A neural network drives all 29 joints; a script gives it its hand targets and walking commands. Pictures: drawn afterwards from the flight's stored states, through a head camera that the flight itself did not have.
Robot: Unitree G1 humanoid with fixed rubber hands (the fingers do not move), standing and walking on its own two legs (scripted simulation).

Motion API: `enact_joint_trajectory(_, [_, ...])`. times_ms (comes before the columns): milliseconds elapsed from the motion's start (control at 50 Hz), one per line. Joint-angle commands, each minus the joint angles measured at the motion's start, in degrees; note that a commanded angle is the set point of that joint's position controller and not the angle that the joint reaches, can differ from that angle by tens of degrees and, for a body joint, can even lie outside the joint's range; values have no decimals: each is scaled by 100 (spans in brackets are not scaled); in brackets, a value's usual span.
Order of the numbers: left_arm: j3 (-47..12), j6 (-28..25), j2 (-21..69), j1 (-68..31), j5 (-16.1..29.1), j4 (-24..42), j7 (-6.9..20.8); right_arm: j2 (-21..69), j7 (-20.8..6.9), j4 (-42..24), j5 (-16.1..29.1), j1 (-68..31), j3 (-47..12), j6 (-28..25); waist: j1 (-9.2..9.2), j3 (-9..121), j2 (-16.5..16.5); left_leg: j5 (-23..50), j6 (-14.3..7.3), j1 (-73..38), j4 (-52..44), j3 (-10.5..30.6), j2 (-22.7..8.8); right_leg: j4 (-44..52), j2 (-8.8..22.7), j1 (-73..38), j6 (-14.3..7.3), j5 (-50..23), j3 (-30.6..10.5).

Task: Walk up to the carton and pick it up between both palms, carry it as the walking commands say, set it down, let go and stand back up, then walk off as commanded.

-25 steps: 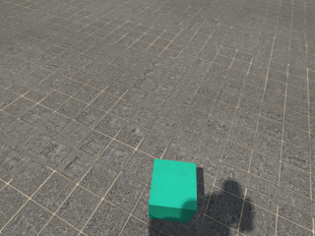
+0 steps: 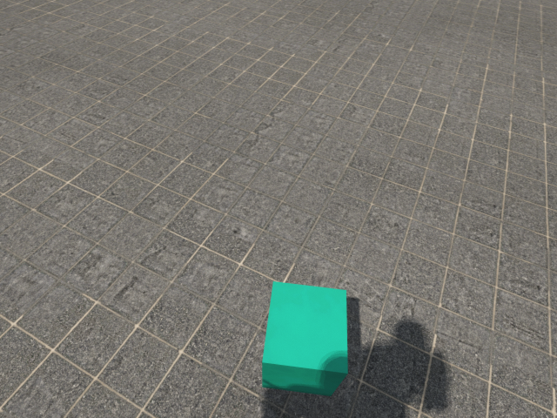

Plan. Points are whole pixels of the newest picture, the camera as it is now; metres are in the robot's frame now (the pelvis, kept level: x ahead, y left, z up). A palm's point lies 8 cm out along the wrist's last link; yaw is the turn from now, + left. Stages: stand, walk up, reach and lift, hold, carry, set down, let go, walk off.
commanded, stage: stand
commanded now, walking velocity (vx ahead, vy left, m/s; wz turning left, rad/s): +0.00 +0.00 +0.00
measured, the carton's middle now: (302, 340) +0.43 -0.07 -0.62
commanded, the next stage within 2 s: reach and lift in 0.20 s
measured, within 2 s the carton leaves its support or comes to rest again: neither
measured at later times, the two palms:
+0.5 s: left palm (141, 402) +0.16 +0.22 -0.12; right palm out of the picture +0.13 -0.26 -0.11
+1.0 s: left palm (170, 361) +0.23 +0.20 -0.16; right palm (433, 373) +0.23 -0.26 -0.15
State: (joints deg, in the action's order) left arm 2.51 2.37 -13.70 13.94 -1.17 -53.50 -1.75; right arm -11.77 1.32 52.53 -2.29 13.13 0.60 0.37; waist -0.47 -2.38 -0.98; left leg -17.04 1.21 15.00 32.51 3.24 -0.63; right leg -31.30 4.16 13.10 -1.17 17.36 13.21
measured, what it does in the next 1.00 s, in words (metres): lowers itself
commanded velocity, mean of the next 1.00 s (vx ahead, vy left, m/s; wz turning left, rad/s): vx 0.00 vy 0.00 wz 0.00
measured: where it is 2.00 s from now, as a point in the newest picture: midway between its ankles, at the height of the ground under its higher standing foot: outside the picture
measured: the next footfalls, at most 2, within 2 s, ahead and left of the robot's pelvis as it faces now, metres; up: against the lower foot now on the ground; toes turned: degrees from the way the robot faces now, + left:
none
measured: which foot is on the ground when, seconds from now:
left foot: down 0.00-1.00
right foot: down 0.00-1.00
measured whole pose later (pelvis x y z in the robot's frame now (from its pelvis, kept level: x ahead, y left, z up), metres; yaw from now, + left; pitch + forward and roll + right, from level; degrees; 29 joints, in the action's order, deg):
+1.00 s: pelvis -0.06 +0.01 -0.06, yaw -6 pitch +17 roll +1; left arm 6.1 19.2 -9.0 -15.2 4.0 -32.5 -3.6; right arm -17.2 -4.7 40.2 -0.6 -23.2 7.5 18.1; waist -2.4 -1.9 0.1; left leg -21.6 1.0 52.6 56.8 -0.9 -1.3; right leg -57.0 1.3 54.4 -1.5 20.1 2.3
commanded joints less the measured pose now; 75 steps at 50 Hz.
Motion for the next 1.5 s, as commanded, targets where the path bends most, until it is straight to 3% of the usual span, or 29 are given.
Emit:
enact_joint_trajectory(0, [119, -46, -596, 191, -3, 213, -14, -637, 16, -228, 1, 141, 130, -48, -2, 130, 198, 1499, -345, 691, -518, 224, -352, 640, 494, -689, -249, -84, -871])
enact_joint_trajectory(180, [111, -63, -591, 185, 2, 178, -6, -607, 18, -167, 16, 172, 114, -52, 18, 118, 139, 1539, -315, 557, -543, 143, -326, 752, 532, -664, -250, -117, -888])
enact_joint_trajectory(200, [111, 178, -503, -1826, 462, 2189, 46, -857, -121, -2178, 92, -1839, 221, 244, 151, -87, 154, -558, -87, 1338, 12, -772, 384, 58, -464, 915, 14, 456, -1077])
enact_joint_trajectory(220, [92, 470, -462, -2121, 294, 2905, 65, -888, -205, -2564, 6, -2164, 156, 623, -130, 90, 510, -669, 46, 1374, -72, -783, 298, 70, -421, 357, -60, 689, -914])
enact_joint_trajectory(260, [-41, 1156, -485, -1280, 367, 2562, 109, -1182, -387, -2231, 109, -1451, 263, 1383, 0, -4, 237, -630, -6, 1051, -181, -667, 282, 78, -447, 492, -59, 719, -804])
enact_joint_trajectory(280, [-83, 1490, -432, -975, 348, 2408, 146, -1208, -428, -2035, 4, -1063, 337, 1685, 50, -106, 252, -514, -6, 995, -207, -607, 266, 87, -469, 583, -98, 623, -861])
enact_joint_trajectory(320, [-78, 1895, -317, -424, 362, 2198, 147, -1115, -476, -1878, -189, -583, 276, 2013, 20, 141, 168, 99, -56, 1060, -250, -499, 268, 1, -558, 402, -147, -31, -948])
enact_joint_trajectory(380, [76, 1961, -239, -127, 167, 2203, 125, -967, -574, -1977, -117, -396, 208, 2002, -73, 946, 123, 1331, -170, 857, -36, -330, 333, -206, -669, -8, -109, -1286, -1095])
enact_joint_trajectory(440, [213, 1713, -34, -242, -4, 2401, 140, -872, -638, -2346, -181, -701, 291, 1758, -257, 1236, 44, 1566, -158, 1129, 142, -319, 339, -433, -628, -102, -6, -1865, -1297])
enact_joint_trajectory(500, [307, 1420, -36, -736, 24, 2659, 142, -955, -655, -2590, -173, -1235, 389, 1494, -279, 1255, 3, 1349, -82, 1598, 470, -327, 294, -778, -560, 365, 48, -1690, -1417])
enact_joint_trajectory(600, [307, 1155, -20, -1146, 210, 2803, 75, -1028, -621, -2542, -69, -1584, 548, 1285, -165, 1845, -76, 1312, 24, 2121, 1159, -367, 258, -1416, -570, 856, 85, -1662, -1431])
enact_joint_trajectory(740, [336, 1273, 70, -1643, 356, 2673, -54, -1033, -577, -2278, 8, -2222, 716, 1416, -216, 2199, -205, 960, -4, 2777, 1424, -485, 280, -1662, -544, 1430, 65, -1325, -1465])
enact_joint_trajectory(860, [434, 1456, -4, -2764, 448, 2729, -128, -1130, -576, -2017, 115, -3565, 807, 1581, -195, 2227, -160, -19, -17, 3255, 1524, -541, 246, -1704, -496, 1925, 44, -290, -1461])
enact_joint_trajectory(960, [497, 1660, -63, -3781, 537, 2647, -217, -1298, -593, -1685, 185, -4731, 862, 1735, -169, 2518, -176, -391, -19, 3519, 1658, -581, 234, -1800, -485, 2143, 56, 93, -1408])
enact_joint_trajectory(1200, [819, 1500, 163, -5818, 449, 2126, -478, -1672, -736, -763, 220, -6851, 1220, 1439, -77, 3785, -76, -44, 79, 3838, 1950, -476, 310, -2119, -570, 3002, 77, -248, -1320])
enact_joint_trajectory(1340, [1051, 1130, 135, -6667, 365, 1874, -616, -1865, -731, -395, 252, -7716, 1358, 1056, -38, 4720, -180, 392, 134, 4201, 2118, -476, 386, -2356, -673, 3161, 85, -939, -1366])
enact_joint_trajectory(1480, [1336, 798, 12, -7469, 341, 1631, -564, -1925, -733, -210, 281, -8492, 1399, 781, -56, 5276, -268, 764, 152, 4754, 2332, -506, 454, -2603, -714, 3255, 121, -1546, -1495])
